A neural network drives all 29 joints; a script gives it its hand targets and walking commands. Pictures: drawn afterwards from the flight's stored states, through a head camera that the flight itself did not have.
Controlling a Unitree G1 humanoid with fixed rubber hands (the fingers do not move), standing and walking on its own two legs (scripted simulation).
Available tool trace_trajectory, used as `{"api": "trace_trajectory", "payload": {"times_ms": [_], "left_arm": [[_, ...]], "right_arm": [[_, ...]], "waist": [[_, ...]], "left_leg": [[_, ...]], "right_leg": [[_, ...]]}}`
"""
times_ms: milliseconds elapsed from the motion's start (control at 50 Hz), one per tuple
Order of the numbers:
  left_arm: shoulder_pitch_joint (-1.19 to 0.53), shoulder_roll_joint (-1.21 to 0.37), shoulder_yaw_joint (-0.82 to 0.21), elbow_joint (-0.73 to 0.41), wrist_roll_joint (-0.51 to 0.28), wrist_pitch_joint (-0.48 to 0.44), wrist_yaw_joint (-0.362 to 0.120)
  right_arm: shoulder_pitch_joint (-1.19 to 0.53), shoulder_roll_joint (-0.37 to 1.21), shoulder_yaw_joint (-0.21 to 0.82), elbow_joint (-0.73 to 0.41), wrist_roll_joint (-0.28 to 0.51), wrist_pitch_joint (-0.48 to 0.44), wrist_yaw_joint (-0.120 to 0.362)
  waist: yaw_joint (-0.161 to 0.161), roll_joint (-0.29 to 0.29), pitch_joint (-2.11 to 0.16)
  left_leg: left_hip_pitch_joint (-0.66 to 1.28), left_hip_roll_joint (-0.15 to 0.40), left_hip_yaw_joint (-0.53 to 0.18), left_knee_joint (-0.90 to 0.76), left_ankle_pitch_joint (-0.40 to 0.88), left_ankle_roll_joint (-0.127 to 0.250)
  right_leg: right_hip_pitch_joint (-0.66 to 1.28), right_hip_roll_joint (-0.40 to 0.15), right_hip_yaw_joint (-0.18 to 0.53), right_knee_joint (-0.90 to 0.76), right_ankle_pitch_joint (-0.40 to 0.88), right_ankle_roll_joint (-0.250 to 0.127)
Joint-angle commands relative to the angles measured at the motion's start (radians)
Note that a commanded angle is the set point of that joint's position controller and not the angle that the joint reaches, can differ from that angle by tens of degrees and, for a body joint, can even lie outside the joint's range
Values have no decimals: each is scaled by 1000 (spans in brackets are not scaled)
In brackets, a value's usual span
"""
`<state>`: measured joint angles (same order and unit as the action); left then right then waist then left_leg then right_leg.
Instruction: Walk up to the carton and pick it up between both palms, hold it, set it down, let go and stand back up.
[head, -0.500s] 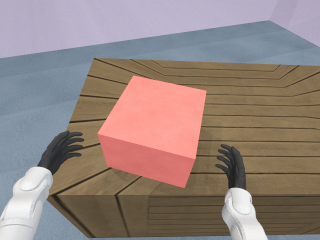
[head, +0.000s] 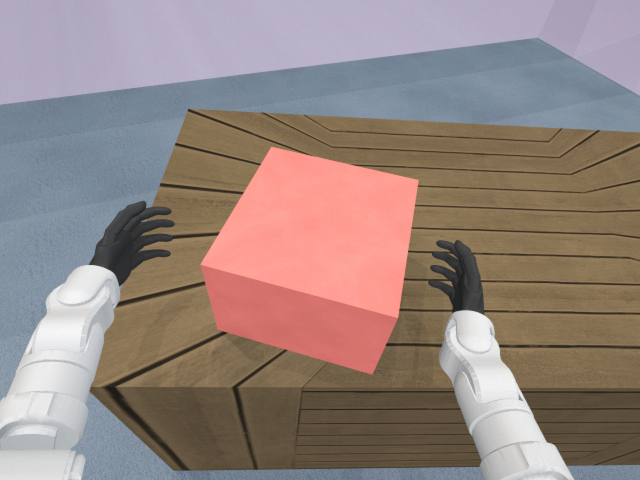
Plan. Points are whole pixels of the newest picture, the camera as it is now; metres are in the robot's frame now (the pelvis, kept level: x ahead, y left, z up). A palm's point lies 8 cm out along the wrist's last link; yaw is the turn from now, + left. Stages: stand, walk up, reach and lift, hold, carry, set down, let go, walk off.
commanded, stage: reach and lift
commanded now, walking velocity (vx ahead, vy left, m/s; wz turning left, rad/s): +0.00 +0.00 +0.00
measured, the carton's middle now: (319, 254) +0.47 +0.01 -0.05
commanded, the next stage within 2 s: none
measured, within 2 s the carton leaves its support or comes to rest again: neither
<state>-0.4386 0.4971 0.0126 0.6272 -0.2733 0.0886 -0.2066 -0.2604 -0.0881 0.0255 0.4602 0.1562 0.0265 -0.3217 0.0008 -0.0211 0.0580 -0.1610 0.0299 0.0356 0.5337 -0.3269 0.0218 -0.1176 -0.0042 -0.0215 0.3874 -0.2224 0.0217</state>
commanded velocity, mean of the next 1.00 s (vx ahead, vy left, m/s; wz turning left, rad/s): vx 0.00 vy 0.00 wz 0.00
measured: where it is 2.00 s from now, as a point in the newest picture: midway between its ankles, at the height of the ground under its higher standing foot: outside the picture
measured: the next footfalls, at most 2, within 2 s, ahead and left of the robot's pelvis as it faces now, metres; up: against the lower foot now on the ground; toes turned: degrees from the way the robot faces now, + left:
none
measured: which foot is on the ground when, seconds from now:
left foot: down 0.00-1.00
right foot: down 0.00-1.00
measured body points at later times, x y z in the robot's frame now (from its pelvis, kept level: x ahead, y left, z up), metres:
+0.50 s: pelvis +0.00 +0.00 +0.00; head +0.01 +0.03 +0.45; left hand +0.42 +0.24 +0.10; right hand +0.38 -0.19 +0.08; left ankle -0.02 +0.09 -0.74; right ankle -0.01 -0.15 -0.74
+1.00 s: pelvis -0.01 -0.01 -0.01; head +0.04 +0.02 +0.44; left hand +0.44 +0.23 +0.07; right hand +0.40 -0.21 +0.06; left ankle -0.02 +0.09 -0.74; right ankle -0.01 -0.15 -0.74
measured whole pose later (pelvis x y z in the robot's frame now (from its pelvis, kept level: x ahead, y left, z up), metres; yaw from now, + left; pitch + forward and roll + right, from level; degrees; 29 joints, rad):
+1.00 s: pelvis -0.01 -0.01 -0.01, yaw +0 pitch +10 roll -2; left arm -0.96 0.50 -0.18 1.42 -0.33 -0.19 -0.16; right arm -0.80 -0.11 -0.01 1.13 0.21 -0.12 -0.28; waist -0.09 -0.02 -0.08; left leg -0.46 0.03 0.02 0.57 -0.29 0.02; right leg -0.43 -0.01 -0.03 0.47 -0.21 0.02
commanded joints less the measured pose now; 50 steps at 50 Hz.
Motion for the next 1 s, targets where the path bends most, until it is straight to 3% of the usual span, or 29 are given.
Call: {"api": "trace_trajectory", "payload": {"times_ms": [0,60,80,120,180,200,260,360,400,480,540,580,640,720,800,860,880,900,980], "left_arm": [[-526,192,9,-30,-60,-66,31],[-560,179,-17,63,-64,-60,30],[-603,195,-12,78,-74,-72,30],[-585,177,-20,58,-74,-84,39],[-688,181,-43,174,-67,-82,42],[-660,174,-44,162,-66,-85,41],[-719,162,-50,166,-67,-99,55],[-832,159,-96,286,-91,-116,63],[-820,185,-96,336,-98,-141,58],[-900,183,-125,360,-107,-169,69],[-986,197,-143,500,-130,-173,57],[-975,187,-175,491,-142,-190,58],[-1027,189,-173,556,-135,-196,61],[-1003,183,-172,641,-129,-226,52],[-981,137,-189,713,-120,-255,36],[-998,151,-169,736,-119,-305,34],[-988,121,-196,752,-130,-313,31],[-991,131,-181,774,-136,-327,28],[-1035,106,-214,779,-163,-385,35]], "right_arm": [[-393,-124,-150,-45,23,-49,15],[-453,-137,-152,30,20,-54,13],[-495,-137,-139,27,19,-47,17],[-474,-141,-156,21,24,-62,18],[-583,-153,-163,146,8,-46,26],[-558,-142,-157,148,4,-47,23],[-615,-159,-162,140,23,-68,26],[-729,-179,-170,229,21,-66,39],[-717,-156,-134,241,33,-65,38],[-796,-179,-149,297,44,-85,47],[-884,-186,-130,362,56,-74,44],[-891,-188,-118,356,73,-91,43],[-946,-198,-122,458,72,-93,45],[-935,-167,-87,489,81,-117,45],[-922,-156,-68,585,94,-149,42],[-926,-114,-51,582,95,-183,46],[-925,-114,-52,589,90,-198,47],[-926,-115,-57,600,85,-203,49],[-932,-84,-55,607,89,-253,56]], "waist": [[-163,112,-335],[-182,97,-343],[-172,77,-363],[-182,90,-394],[-197,109,-333],[-200,89,-361],[-199,117,-449],[-220,124,-443],[-213,91,-475],[-222,133,-556],[-241,106,-530],[-239,109,-561],[-251,118,-549],[-236,81,-607],[-236,94,-569],[-215,77,-627],[-231,76,-636],[-225,54,-641],[-223,102,-790]], "left_leg": [[57,15,-50,-70,489,-76],[52,12,-49,-63,512,-77],[19,8,-47,-65,471,-65],[64,11,-52,-64,526,-78],[23,11,-58,-64,487,-80],[31,14,-52,-64,500,-75],[58,11,-55,-38,571,-92],[-1,5,-63,-35,519,-85],[-33,-5,-52,-35,489,-66],[-4,5,-62,-15,563,-85],[-62,-7,-64,-13,492,-68],[-60,-4,-67,-10,514,-69],[-66,-9,-65,-3,522,-73],[-121,-23,-54,10,496,-59],[-150,-22,-59,33,509,-62],[-220,-33,-47,64,478,-50],[-235,-30,-53,65,475,-53],[-258,-33,-50,69,445,-46],[-244,-27,-55,129,472,-58]], "right_leg": [[61,11,-10,-14,334,-44],[51,17,-19,-8,355,-38],[60,14,-12,-1,346,-38],[63,14,-17,-8,378,-38],[23,16,-20,-8,326,-39],[43,14,-19,-10,353,-36],[6,26,-32,2,389,-41],[-17,28,-32,13,359,-42],[27,16,-18,23,404,-36],[-18,20,-27,37,415,-40],[-31,10,-27,42,401,-35],[-33,16,-31,50,439,-38],[-62,17,-37,56,433,-39],[-41,8,-28,78,512,-27],[-87,10,-33,96,501,-27],[-88,-2,-16,125,516,-18],[-104,-1,-27,132,520,-17],[-107,-3,-24,136,491,-14],[-219,-1,-35,181,420,-28]]}}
